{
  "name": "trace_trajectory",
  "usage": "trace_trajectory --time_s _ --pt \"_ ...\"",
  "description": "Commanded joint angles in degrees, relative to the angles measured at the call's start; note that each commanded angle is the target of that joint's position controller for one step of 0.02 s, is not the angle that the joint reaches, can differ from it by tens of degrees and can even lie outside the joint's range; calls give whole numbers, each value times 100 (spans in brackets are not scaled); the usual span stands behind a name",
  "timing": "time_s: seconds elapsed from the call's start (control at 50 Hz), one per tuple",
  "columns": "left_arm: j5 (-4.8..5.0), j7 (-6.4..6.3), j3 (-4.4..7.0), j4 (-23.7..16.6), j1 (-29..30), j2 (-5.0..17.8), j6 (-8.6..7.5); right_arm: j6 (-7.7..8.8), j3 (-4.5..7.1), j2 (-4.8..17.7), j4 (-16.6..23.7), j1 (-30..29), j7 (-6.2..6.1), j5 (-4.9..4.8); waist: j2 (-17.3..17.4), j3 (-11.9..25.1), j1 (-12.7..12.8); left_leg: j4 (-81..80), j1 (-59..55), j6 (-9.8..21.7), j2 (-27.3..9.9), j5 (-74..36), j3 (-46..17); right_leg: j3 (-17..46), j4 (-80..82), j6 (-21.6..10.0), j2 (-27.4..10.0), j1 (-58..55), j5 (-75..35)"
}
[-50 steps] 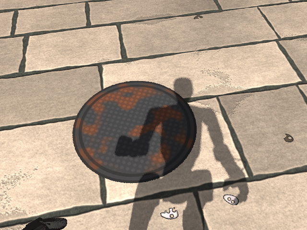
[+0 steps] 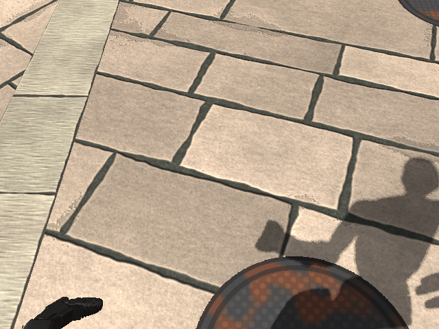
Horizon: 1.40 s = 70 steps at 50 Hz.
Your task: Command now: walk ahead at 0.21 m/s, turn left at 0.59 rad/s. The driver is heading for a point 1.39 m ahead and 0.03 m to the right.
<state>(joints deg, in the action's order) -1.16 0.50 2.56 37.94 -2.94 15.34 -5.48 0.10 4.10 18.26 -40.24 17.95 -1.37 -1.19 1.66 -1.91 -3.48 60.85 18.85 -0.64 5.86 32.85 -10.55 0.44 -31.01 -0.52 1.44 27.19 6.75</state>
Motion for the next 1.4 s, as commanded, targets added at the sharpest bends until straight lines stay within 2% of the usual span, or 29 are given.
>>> trace_trajectory --time_s 0.02,0.04,0.06,0.08,0.12,0.18,0.24,0.3,0.34,0.36,0.38,0.4,0.42,0.44,0.46,0.48,0.54,0.58,0.64,0.68,0.7,0.72,0.74,0.76,0.78,0.8,0.86,1.02,1.4 --pt "16 -99 173 -290 -628 593 190 -125 232 902 486 77 -43 -25 -618 1092 483 1599 2086 -354 -633 -241 344 1993 896 -1205 -2084 -2712 -1547" --pt "12 -114 158 -247 -413 577 235 -212 251 839 572 -53 -69 1 -677 760 359 1306 1942 -364 -802 -404 398 1608 1028 -1153 -1886 -2116 -1430" --pt "-26 -123 183 -194 -325 669 254 -280 213 641 580 20 -64 -14 -845 550 257 1001 1559 -364 -846 -534 569 1171 1250 -1094 -1658 -1550 -1399" --pt "-48 -129 208 -148 -271 709 249 -310 178 473 591 69 -70 -17 -973 487 229 727 1375 -377 -818 -646 718 886 1394 -1129 -1558 -1343 -1522" --pt "-34 -149 264 -52 -274 826 243 -309 135 325 674 -34 -68 21 -999 633 249 223 1320 -395 -886 -852 801 641 1461 -1294 -1715 -1509 -2105" --pt "43 -186 320 10 -153 950 322 -308 115 327 772 -280 1 51 -829 929 300 -543 1009 -341 -1016 -1432 848 336 1492 -1355 -1897 -1710 -2036" --pt "95 -165 355 75 -60 1059 413 -352 131 383 868 -520 91 40 -901 802 350 -1224 591 -224 -992 -1687 1032 5 1558 -1252 -1894 -1572 -1306" --pt "188 -110 387 228 -228 1169 461 -375 152 410 1005 -746 163 65 -907 667 424 -1969 333 -44 -878 -1536 1158 10 1350 -1141 -1981 -1768 -1037" --pt "300 -93 368 329 -189 1162 498 -341 167 363 921 -520 194 88 -827 669 234 -3092 -283 178 -664 -2097 1339 -128 883 -877 -1840 -1744 -831" --pt "299 -76 312 460 -426 983 502 -317 218 508 854 -376 168 116 -624 684 217 -3651 -877 339 -621 -2686 1202 -319 477 -567 -1618 -1456 -497" --pt "107 -34 190 479 -631 617 487 -297 323 959 891 -249 83 132 463 859 332 -3996 -1702 637 -1542 -4350 4 -855 -665 -35 -1102 -720 621" --pt "-49 -41 95 247 -523 451 476 -272 321 1287 1067 -432 41 279 1642 839 366 -4064 -1857 1737 -2791 -5154 -1540 -842 -1799 427 -371 515 2890" --pt "28 -83 225 269 -172 852 507 -169 235 924 983 -284 64 333 989 1003 7 -4039 -1549 2082 -2770 -5240 -1378 -126 -2777 500 -451 547 3155" --pt "143 -83 265 301 -221 911 542 -80 168 797 894 -434 76 314 838 911 146 -3995 -1446 1878 -2466 -5170 -868 31 -3087 464 -495 586 2882" --pt "164 -113 274 432 -360 858 572 -33 164 755 869 -698 80 251 658 870 268 -3975 -1425 1585 -2176 -4882 -534 93 -3058 443 -539 612 2580" --pt "118 -150 294 493 -385 902 601 -18 128 663 864 -931 68 182 610 801 321 -3963 -1356 1427 -2078 -4888 -379 146 -2958 475 -579 592 2281" --pt "139 -149 236 622 -596 692 637 -21 33 451 791 -1205 35 213 571 893 515 -3911 -1007 1354 -1804 -5267 64 58 -2455 568 -492 -117 1734" --pt "141 -142 150 629 -467 533 649 -33 30 420 707 -1219 40 208 605 858 404 -3879 -996 1340 -1737 -4985 105 16 -1642 567 -482 -468 1621" --pt "156 -125 127 638 -413 590 666 -64 26 445 509 -1129 60 212 668 811 291 -3893 -984 1422 -1837 -4487 -164 -27 -778 516 -434 -902 1450" --pt "120 -94 101 758 -633 530 645 -69 -37 313 396 -1262 79 145 565 706 493 -3815 -739 1204 -1672 -3776 -140 -127 424 378 -365 -1514 549" --pt "34 -79 87 792 -684 579 624 -43 -72 220 285 -1103 93 127 382 669 512 -3835 -545 929 -1503 -3140 -109 25 930 262 -451 -1930 -251" --pt "-35 -95 116 778 -718 842 609 -1 -104 134 213 -940 105 212 -22 675 365 -3642 -316 619 -1210 -2440 77 494 936 96 -890 -2244 -1125" --pt "33 -106 194 853 -508 1156 609 31 -79 125 177 -644 140 260 -803 556 -26 -3733 -340 394 -813 -1941 462 474 679 -174 -1012 -1922 -686" --pt "69 -73 138 839 -359 810 584 18 -87 189 120 -931 118 306 -837 454 197 -3650 -773 208 -700 -1942 628 502 873 -266 -902 -1327 368" --pt "22 -59 82 856 -329 644 546 -10 -39 305 112 -1156 92 263 -715 287 285 -3575 -854 200 -709 -2000 633 463 990 -178 -806 -1109 771" --pt "1 -67 72 909 -310 649 503 -44 -36 251 86 -1218 49 239 -668 263 293 -3545 -903 248 -743 -2140 619 411 1016 -83 -751 -1060 786" --pt "41 -101 29 1084 -475 592 402 -103 -27 180 -64 -1112 7 234 -520 219 341 -3616 -878 291 -776 -2438 555 299 936 18 -661 -1197 593" --pt "63 -180 -17 1415 -548 557 446 -41 13 130 -619 -935 -28 187 -166 192 405 -3692 -875 190 -766 -2738 614 211 883 -20 -548 -1440 400" --pt "83 -226 -79 2046 -759 461 489 -31 -47 136 -1691 -801 -112 142 -183 92 378 -3777 -974 154 -754 -2845 743 80 974 -25 -375 -1518 194"
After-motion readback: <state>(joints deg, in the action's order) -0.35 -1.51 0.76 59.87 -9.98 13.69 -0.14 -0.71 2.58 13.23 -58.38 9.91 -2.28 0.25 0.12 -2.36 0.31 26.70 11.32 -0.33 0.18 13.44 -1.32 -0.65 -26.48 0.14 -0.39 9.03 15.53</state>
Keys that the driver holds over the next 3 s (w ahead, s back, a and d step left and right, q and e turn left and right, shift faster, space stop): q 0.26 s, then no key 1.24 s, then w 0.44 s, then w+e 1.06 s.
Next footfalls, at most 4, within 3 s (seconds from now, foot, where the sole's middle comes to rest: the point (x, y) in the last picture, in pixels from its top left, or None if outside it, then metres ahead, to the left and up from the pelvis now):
0.38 left None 0.11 0.14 -0.76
0.70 right None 0.15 -0.09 -0.76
2.20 right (217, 300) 0.54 0.02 -0.76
2.70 left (152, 223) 0.81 0.22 -0.76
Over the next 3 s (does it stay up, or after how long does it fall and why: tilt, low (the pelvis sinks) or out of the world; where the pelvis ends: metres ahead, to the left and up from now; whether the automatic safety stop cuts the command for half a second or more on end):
stays up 0.78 0.11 0.02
